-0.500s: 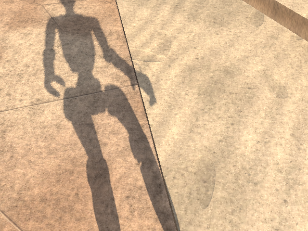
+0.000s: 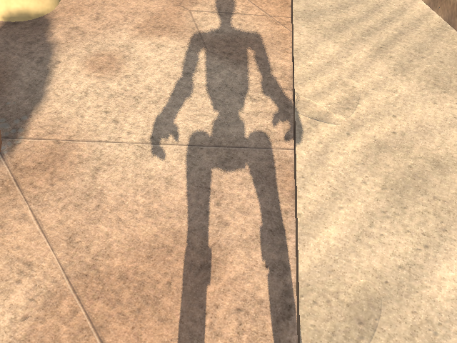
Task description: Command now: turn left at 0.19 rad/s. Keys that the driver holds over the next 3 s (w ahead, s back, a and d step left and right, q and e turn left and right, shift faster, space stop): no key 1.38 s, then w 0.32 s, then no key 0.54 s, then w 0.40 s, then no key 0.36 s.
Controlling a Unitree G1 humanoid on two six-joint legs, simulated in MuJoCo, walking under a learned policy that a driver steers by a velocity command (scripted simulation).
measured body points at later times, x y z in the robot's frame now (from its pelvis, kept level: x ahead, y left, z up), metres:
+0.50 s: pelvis -0.01 +0.00 +0.02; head +0.00 +0.01 +0.47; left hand +0.08 +0.25 -0.12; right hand +0.13 -0.24 -0.10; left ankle +0.01 +0.10 -0.73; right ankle -0.02 -0.18 -0.69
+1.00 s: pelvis +0.00 +0.00 +0.02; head +0.01 +0.01 +0.47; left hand +0.03 +0.25 -0.14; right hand +0.05 -0.23 -0.13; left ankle +0.01 +0.10 -0.73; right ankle -0.02 -0.18 -0.69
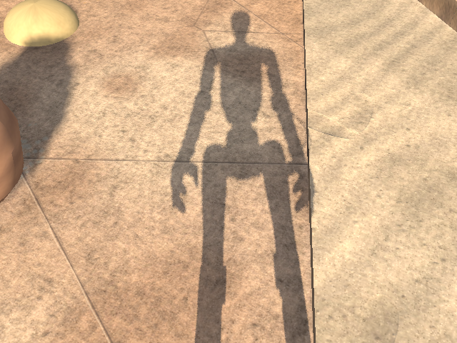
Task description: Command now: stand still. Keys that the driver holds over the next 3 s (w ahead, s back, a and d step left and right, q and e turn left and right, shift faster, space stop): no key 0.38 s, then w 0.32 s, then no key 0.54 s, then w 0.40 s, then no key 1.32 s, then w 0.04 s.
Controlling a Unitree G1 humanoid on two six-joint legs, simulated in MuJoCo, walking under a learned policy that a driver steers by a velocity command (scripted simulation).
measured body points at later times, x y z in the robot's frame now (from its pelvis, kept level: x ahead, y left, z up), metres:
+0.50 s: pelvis +0.01 -0.01 +0.00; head +0.01 +0.00 +0.45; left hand +0.02 +0.23 -0.16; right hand +0.00 -0.24 -0.16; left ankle +0.01 +0.10 -0.75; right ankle -0.03 -0.17 -0.71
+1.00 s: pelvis +0.13 -0.05 +0.01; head +0.16 -0.06 +0.46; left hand +0.06 +0.18 -0.13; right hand +0.32 -0.28 -0.11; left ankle +0.23 +0.06 -0.72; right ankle +0.03 -0.15 -0.72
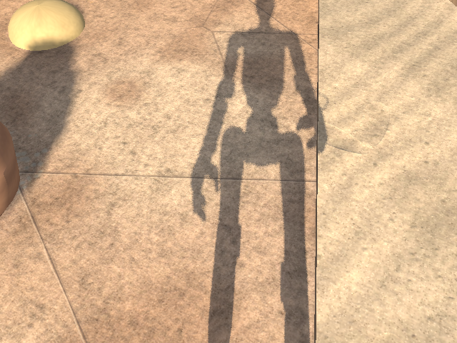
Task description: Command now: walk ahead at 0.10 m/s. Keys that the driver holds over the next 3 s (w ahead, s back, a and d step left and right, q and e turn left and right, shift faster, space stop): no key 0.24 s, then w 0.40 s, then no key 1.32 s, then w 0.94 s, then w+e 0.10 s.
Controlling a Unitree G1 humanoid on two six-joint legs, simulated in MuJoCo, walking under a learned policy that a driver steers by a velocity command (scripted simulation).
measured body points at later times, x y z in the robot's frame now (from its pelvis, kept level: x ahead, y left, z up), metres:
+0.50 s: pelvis +0.10 -0.02 -0.01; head +0.09 -0.04 +0.44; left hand +0.10 +0.23 -0.16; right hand +0.14 -0.28 -0.17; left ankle +0.09 +0.10 -0.76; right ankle +0.03 -0.14 -0.72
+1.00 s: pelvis +0.28 +0.03 -0.03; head +0.32 +0.04 +0.42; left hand +0.33 +0.29 -0.18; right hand +0.40 -0.20 -0.17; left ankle +0.34 +0.12 -0.76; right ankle +0.22 -0.12 -0.67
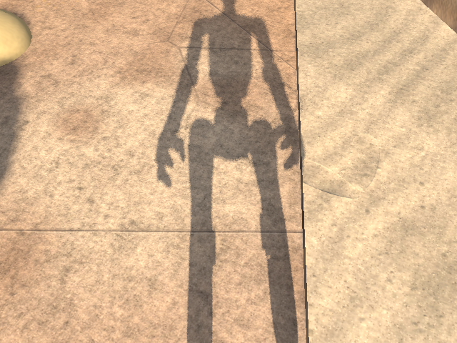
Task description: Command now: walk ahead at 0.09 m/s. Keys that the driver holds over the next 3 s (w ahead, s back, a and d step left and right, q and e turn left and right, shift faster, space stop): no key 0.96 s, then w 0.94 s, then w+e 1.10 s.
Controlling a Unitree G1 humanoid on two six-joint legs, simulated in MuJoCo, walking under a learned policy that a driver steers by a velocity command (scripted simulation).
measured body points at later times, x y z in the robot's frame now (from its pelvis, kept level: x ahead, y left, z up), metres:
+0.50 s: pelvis +0.06 +0.00 +0.01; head +0.08 +0.00 +0.46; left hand +0.11 +0.23 -0.15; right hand +0.10 -0.23 -0.15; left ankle +0.06 +0.09 -0.74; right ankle +0.05 -0.16 -0.70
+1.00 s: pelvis +0.06 +0.00 +0.01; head +0.07 +0.00 +0.46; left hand +0.08 +0.23 -0.15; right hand +0.07 -0.22 -0.15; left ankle +0.06 +0.09 -0.74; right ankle +0.05 -0.16 -0.70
